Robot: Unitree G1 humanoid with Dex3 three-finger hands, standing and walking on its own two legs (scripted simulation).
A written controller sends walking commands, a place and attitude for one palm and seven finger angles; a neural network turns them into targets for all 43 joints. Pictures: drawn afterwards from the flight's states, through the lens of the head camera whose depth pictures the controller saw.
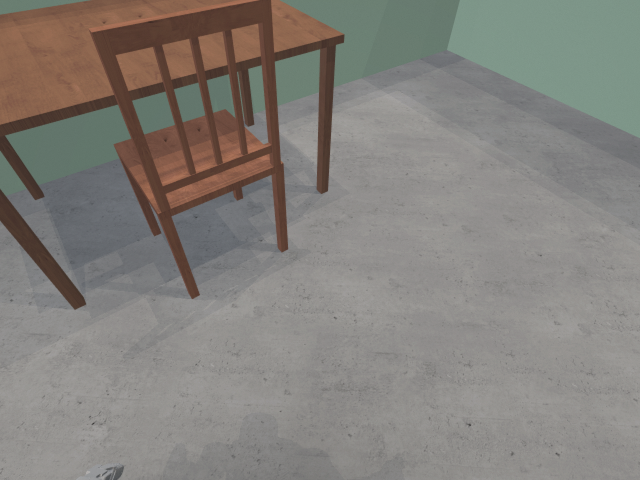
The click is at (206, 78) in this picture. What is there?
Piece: chair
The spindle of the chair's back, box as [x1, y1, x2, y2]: [189, 37, 222, 164]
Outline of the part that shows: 189,40 216,163 218,164 222,161 197,37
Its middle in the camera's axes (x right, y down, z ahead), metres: -0.30 -0.34 +1.02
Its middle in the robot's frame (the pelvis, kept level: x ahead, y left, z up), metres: +0.98 +0.35 -0.06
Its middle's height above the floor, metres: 0.71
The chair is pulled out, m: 0.00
